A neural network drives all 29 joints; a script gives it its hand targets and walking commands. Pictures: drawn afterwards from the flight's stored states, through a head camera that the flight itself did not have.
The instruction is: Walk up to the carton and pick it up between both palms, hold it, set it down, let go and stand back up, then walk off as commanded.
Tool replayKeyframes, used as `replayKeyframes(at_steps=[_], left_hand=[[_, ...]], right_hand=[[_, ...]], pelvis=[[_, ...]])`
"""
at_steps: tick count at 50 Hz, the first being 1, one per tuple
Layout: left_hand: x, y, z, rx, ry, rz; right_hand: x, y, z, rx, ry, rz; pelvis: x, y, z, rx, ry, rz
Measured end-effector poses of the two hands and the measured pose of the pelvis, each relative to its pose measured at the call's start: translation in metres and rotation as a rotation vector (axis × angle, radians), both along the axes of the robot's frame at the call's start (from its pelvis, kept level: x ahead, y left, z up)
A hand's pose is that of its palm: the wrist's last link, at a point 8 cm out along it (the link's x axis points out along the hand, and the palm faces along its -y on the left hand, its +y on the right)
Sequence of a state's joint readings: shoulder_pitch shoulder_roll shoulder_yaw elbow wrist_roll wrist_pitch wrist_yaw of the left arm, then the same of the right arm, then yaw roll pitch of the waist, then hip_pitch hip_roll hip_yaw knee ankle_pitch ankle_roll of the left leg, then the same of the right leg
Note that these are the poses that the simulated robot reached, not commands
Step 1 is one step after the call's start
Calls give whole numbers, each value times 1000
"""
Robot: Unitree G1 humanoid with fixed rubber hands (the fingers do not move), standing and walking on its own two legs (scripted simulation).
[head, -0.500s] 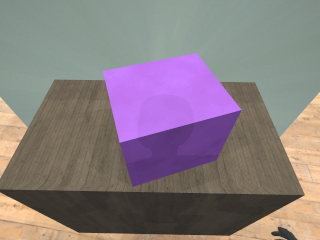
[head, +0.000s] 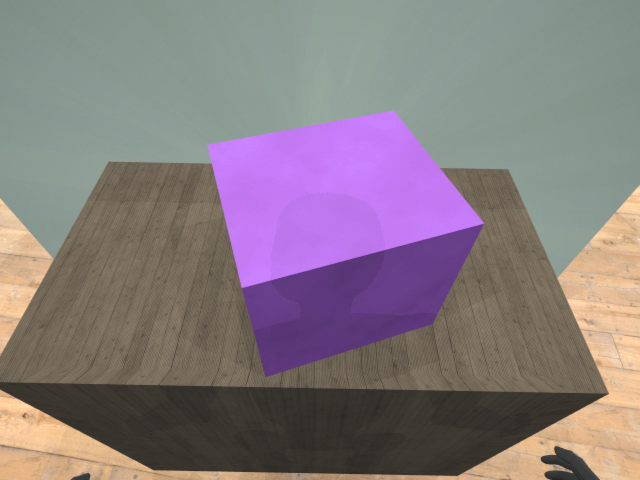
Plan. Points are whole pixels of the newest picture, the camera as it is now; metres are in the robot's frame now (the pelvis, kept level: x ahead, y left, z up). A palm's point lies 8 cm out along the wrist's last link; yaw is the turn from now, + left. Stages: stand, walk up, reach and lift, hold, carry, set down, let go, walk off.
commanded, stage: walk up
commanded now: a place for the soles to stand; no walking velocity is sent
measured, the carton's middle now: (330, 242) +0.41 +0.00 +0.06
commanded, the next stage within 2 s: reach and lift in 0.78 s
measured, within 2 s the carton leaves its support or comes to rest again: neither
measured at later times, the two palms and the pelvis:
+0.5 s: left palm out of the picture +0.07 +0.32 -0.08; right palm out of the picture +0.11 -0.32 -0.07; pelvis -0.01 +0.00 +0.00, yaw +0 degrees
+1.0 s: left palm out of the picture +0.14 +0.30 -0.05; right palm out of the picture +0.11 -0.33 -0.10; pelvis -0.01 -0.01 +0.00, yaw +0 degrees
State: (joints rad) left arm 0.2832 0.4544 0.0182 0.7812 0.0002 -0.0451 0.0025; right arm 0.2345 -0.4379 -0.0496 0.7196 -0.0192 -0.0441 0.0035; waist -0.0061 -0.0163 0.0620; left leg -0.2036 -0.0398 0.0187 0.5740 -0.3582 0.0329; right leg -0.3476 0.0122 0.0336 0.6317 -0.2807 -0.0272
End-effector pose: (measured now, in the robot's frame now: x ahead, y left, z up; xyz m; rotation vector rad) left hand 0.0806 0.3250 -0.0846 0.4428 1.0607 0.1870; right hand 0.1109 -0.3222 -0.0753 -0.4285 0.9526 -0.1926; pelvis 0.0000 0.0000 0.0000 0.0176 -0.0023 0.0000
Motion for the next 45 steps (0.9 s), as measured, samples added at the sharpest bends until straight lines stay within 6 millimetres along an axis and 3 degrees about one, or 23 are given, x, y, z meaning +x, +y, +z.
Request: replayKeyframes(at_steps=[11,23,41,45], left_hand=[[2,-1,3,3,-27,-12],[-6,-4,6,9,-42,-11],[-5,-3,6,8,-42,-12],[7,-2,9,58,49,65]], right_hand=[[10,1,2,8,-32,0],[3,-1,1,22,-44,0],[5,0,2,24,-46,2],[-1,-4,-14,36,-30,51]], pelvis=[[-3,0,0,1,-7,-1],[-13,-4,0,6,-20,-2],[-12,-3,0,5,-19,-2],[-13,-3,0,0,-18,2]])
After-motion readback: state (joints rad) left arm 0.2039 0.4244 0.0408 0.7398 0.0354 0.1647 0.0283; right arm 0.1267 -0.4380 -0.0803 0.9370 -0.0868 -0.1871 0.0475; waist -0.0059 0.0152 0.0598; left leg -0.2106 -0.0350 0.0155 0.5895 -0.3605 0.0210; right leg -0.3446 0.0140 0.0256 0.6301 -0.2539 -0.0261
